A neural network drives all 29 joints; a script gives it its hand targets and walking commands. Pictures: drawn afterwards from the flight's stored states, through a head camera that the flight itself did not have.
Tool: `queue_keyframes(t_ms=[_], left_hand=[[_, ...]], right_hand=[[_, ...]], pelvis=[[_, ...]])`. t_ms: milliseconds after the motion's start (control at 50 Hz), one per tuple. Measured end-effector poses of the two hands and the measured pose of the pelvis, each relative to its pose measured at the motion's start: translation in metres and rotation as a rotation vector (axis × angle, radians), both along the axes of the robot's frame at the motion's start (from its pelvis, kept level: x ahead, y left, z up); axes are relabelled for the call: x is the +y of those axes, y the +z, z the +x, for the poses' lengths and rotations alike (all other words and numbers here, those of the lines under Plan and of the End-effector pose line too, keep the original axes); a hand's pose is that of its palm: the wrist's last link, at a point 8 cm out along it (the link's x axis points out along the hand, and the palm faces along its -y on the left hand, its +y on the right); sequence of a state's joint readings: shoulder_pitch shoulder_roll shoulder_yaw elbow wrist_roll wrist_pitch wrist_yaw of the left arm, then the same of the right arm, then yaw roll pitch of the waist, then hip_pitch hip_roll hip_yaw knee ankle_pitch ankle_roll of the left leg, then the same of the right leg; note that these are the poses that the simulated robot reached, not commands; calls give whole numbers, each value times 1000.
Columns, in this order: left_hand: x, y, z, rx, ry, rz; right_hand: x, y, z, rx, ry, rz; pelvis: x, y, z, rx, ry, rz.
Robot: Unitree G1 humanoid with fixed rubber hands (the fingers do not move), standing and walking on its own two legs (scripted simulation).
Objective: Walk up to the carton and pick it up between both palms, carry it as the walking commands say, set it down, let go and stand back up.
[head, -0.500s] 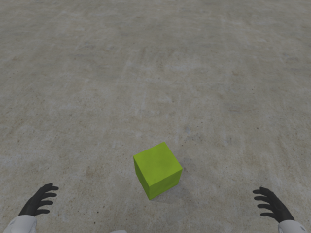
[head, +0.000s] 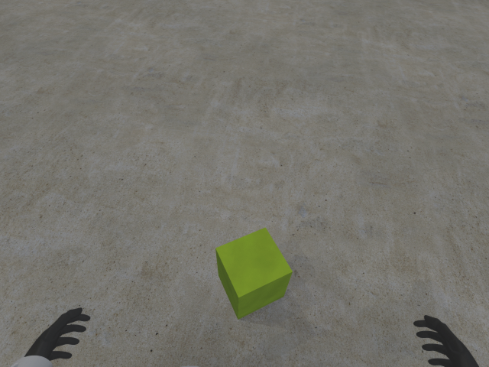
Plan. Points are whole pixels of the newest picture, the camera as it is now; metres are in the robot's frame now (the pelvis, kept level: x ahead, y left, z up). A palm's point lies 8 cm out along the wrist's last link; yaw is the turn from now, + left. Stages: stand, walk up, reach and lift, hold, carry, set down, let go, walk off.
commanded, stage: walk up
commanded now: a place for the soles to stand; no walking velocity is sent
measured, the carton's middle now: (251, 273) +0.53 -0.02 -0.64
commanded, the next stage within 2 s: none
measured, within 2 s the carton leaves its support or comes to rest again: neither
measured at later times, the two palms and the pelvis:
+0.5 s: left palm out of the picture +0.10 +0.21 -0.07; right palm out of the picture +0.26 -0.43 -0.04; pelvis +0.06 -0.14 -0.01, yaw +11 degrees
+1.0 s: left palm (169, 348) +0.15 +0.13 -0.05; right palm (459, 224) +0.42 -0.45 -0.07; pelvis +0.16 -0.22 -0.01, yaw +24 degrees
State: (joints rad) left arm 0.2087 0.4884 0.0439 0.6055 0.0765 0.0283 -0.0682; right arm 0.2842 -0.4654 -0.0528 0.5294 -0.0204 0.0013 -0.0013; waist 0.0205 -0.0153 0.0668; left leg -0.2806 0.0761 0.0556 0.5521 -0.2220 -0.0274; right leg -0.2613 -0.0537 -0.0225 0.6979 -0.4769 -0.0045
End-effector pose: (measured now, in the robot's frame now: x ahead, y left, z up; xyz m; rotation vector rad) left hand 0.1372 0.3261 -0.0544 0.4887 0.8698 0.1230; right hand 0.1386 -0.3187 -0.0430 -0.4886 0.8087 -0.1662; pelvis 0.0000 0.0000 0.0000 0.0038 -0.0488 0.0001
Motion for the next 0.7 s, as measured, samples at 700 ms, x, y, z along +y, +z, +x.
queue_keyframes(t_ms=[700], left_hand=[[-144,-22,1,4,310,-16]], right_hand=[[-134,10,175,-35,242,-94]], pelvis=[[-168,-13,105,-27,291,19]])
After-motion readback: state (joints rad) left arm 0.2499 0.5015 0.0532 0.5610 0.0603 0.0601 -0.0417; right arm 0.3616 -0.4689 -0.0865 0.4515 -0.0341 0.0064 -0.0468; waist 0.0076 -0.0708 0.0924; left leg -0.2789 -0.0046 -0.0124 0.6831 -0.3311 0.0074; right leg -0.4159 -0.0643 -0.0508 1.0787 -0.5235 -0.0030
